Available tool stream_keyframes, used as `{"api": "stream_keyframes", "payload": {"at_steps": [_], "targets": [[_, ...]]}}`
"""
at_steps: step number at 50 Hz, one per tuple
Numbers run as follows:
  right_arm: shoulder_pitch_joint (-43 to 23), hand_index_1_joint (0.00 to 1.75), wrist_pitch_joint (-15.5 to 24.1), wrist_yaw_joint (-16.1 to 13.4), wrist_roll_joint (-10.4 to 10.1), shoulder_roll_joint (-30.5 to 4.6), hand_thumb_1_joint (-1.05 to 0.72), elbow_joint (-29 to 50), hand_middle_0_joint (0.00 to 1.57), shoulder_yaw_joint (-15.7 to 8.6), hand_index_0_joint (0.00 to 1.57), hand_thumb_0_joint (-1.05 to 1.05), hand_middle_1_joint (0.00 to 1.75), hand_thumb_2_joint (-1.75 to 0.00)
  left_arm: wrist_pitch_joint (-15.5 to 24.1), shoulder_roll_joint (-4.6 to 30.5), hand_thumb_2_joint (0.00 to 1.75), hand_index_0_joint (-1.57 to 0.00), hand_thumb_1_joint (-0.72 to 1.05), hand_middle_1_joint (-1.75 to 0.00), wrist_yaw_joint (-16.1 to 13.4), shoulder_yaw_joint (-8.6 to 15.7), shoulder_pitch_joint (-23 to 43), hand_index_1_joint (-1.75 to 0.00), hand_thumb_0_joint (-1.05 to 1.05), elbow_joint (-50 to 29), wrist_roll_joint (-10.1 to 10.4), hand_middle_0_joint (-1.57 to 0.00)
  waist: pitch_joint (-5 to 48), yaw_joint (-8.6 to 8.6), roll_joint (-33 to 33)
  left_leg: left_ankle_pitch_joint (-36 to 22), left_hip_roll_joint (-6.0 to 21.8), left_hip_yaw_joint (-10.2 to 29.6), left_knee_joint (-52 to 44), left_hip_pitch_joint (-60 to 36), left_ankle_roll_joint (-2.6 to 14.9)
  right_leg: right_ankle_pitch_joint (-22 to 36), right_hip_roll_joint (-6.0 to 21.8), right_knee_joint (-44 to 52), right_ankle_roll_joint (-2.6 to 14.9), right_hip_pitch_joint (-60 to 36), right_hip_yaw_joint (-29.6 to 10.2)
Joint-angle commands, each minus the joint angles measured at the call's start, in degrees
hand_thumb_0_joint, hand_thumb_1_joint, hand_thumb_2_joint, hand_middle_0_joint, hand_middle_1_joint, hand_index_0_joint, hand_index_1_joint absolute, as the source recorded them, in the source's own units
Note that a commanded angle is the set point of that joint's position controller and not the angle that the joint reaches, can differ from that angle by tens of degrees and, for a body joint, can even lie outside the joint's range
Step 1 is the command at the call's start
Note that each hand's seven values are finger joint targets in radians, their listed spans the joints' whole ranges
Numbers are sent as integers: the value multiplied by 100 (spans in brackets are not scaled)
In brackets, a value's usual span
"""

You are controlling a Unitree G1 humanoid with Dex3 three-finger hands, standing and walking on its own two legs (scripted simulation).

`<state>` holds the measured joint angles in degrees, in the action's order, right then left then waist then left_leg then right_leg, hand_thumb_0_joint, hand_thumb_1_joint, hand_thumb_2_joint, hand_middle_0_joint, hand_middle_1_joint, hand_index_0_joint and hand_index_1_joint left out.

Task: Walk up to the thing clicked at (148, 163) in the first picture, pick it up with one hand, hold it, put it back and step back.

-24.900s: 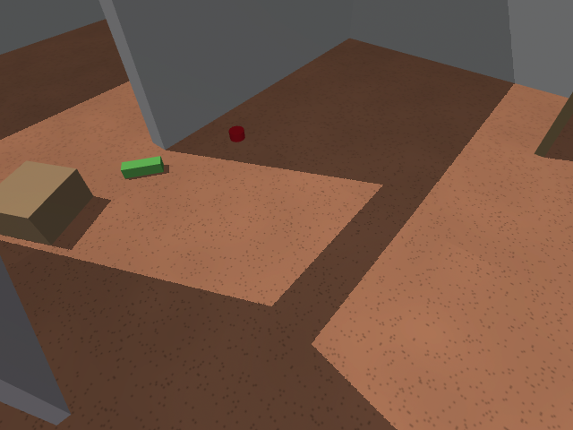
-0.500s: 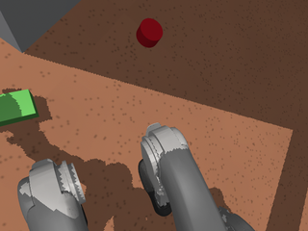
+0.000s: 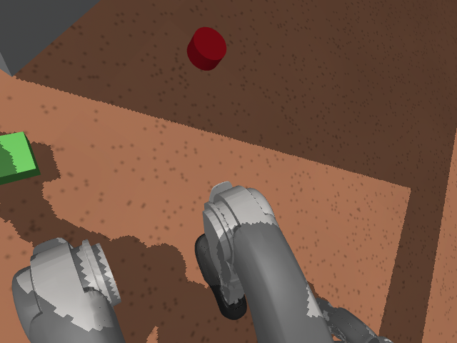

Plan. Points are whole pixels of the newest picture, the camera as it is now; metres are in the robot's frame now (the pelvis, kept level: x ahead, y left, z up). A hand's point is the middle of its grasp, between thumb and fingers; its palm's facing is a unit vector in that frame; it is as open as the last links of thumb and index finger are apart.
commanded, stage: close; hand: left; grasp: from above
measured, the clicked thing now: out of the picture +0.45 +0.31 -0.27
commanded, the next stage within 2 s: settle in 1.86 s
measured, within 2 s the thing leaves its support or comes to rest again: neither
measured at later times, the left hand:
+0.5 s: hand out of the picture +0.44 +0.30 -0.24, palm faces -0.44 -0.13 -0.89, open 12.6 cm
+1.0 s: hand out of the picture +0.43 +0.31 -0.25, palm faces -0.46 -0.13 -0.88, open 11.1 cm
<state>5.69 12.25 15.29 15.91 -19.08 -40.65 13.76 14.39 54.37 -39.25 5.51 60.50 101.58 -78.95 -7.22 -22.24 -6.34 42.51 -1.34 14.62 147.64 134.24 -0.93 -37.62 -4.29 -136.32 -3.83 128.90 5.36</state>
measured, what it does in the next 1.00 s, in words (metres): stands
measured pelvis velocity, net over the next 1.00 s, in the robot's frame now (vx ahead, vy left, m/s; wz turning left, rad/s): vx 0.00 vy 0.00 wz -0.01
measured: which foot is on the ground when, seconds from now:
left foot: down 0.00-1.00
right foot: down 0.00-1.00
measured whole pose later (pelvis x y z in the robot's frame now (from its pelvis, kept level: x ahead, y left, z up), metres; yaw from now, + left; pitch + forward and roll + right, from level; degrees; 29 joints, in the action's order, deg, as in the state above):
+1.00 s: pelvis +0.00 +0.00 +0.00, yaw -1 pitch +27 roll -15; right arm 5.8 13.8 16.1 15.9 -20.3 -39.4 16.0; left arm 14.9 57.1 -35.9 4.5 59.4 100.1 -75.0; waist -9.9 -22.1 -7.4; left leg 42.8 -1.2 15.8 147.4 133.1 -1.2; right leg -37.2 -3.8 -135.3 -4.2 127.5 6.6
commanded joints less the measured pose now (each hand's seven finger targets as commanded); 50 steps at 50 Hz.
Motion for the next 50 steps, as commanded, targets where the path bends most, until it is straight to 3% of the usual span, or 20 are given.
{"api": "stream_keyframes", "payload": {"at_steps": [1,6,11,12,14,15,20,22,24,25,28,31,34,36,39,42,47,50], "targets": [[945,30,61,10,-25,-1993,-90,10,20,-528,20,0,30,-90,-91,1342,96,-7,-49,-103,-203,158,1452,-102,0,-514,109,-6,3487,-232,3125,-1376,215,-520,-1817,-3027,38,1406,-35,848,470,-1601,1020],[990,30,67,57,11,-1943,-89,-4,20,-423,20,0,30,-90,-101,1450,93,-11,-43,-105,-122,302,1324,-103,0,-510,240,-9,3551,-262,2977,-1544,199,-598,-1661,-2864,98,1616,-69,962,450,-2027,963],[1063,30,131,73,-4,-1908,-89,3,20,-376,20,0,30,-90,-4,1282,91,-19,-32,-104,86,123,1360,-101,0,-578,387,-17,3376,-362,2800,-1300,192,-624,-1579,-2692,147,1450,-65,1042,426,-2053,982],[1123,30,113,55,-3,-1931,-89,-15,20,-369,20,0,30,-90,32,1418,92,-19,-32,-103,74,237,1374,-101,0,-688,401,-17,3474,-339,2828,-1376,211,-548,-1673,-2807,124,1470,-71,1035,438,-2032,1030],[1161,30,114,64,6,-1939,-90,-3,20,-365,20,0,30,-90,99,1296,88,-20,-32,-102,117,100,1310,-99,0,-681,419,-17,3506,-386,2905,-1440,214,-564,-1623,-2888,113,1536,-72,1020,436,-2126,1028],[1086,30,119,47,-23,-1927,-90,-22,20,-352,20,0,30,-90,140,1315,88,-19,-32,-103,104,74,1350,-100,0,-765,409,-16,3539,-322,2863,-1398,224,-548,-1606,-2838,113,1529,-84,1027,438,-2134,1032],[1095,30,89,49,-6,-1918,-89,-44,20,-324,20,0,30,-90,247,1292,88,-22,-28,-102,27,2,1282,-98,0,-760,312,-19,3484,-331,2988,-1461,226,-560,-1616,-2929,84,1571,-91,994,446,-2093,1065],[1057,30,82,37,-30,-1919,-89,-36,20,-305,20,0,30,-90,231,1418,88,-24,-25,-100,-64,93,1224,-97,0,-679,246,-22,3459,-269,2886,-1531,220,-585,-1592,-2836,100,1631,-112,1039,439,-2136,1044],[967,30,98,37,-15,-1937,-89,-10,20,-299,20,0,30,-90,194,1376,88,-26,-23,-99,-153,54,1272,-97,0,-630,226,-23,3358,-294,2864,-1421,224,-586,-1617,-2765,101,1552,-109,1047,451,-2105,1036],[975,30,85,29,-26,-1986,-89,7,20,-355,20,0,30,-90,160,1152,88,-26,-23,-98,-197,-80,1230,-96,0,-540,216,-24,3304,-306,2916,-1421,220,-560,-1720,-2805,79,1515,-114,1053,465,-1989,1056],[894,30,151,33,-38,-2037,-89,52,20,-344,20,0,30,-90,54,1280,82,-27,-21,-95,-270,-107,1202,-92,0,-460,190,-24,3203,-295,2896,-1317,238,-534,-1728,-2834,57,1461,-96,1025,458,-1937,1043],[920,30,176,62,-36,-2063,-89,106,20,-368,20,0,30,-90,-50,1502,80,-32,-16,-93,-326,125,1267,-90,0,-555,201,-29,3254,-253,2882,-1304,250,-509,-1752,-2827,68,1438,-86,1013,456,-1918,1053],[917,30,226,74,-42,-2107,-90,135,20,-389,20,0,30,-90,-112,1426,79,-35,-12,-93,-287,107,1356,-89,0,-517,264,-32,3221,-352,2885,-1225,257,-493,-1788,-2774,72,1368,-82,1054,450,-1906,1034],[997,30,232,74,-33,-2070,-90,121,20,-376,20,0,30,-90,-152,1476,74,-36,-11,-89,-224,183,1238,-86,0,-423,325,-33,3254,-359,2734,-1198,250,-540,-1709,-2721,106,1387,-81,1109,428,-2036,1013],[942,30,249,49,-51,-2060,-90,127,20,-362,20,0,30,-90,-143,1447,70,-36,-11,-87,-75,81,1291,-84,0,-463,430,-33,3189,-365,2701,-1054,240,-559,-1678,-2639,120,1267,-56,1138,422,-2041,982],[1011,30,231,34,-74,-2020,-90,86,20,-342,20,0,30,-90,-48,1385,69,-39,-8,-85,61,69,1374,-82,0,-682,510,-36,3367,-370,2874,-1273,263,-471,-1732,-2864,80,1414,-51,1074,442,-2058,1029],[968,30,173,18,-55,-1950,-90,79,20,-283,20,0,30,-90,137,1232,67,-43,-2,-84,170,-140,1258,-80,0,-768,495,-39,3335,-365,2996,-1339,270,-462,-1742,-2981,40,1464,-60,1038,450,-2052,1088],[1013,30,119,11,-64,-1973,-89,62,20,-262,20,0,30,-90,226,1340,66,-46,2,-83,102,-103,1229,-79,0,-818,421,-42,3475,-322,2970,-1650,268,-478,-1707,-3028,43,1722,-92,1056,442,-2244,1081]]}}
